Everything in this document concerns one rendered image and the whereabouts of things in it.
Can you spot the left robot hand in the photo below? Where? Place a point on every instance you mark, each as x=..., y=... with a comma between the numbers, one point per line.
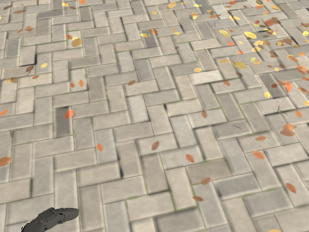
x=49, y=218

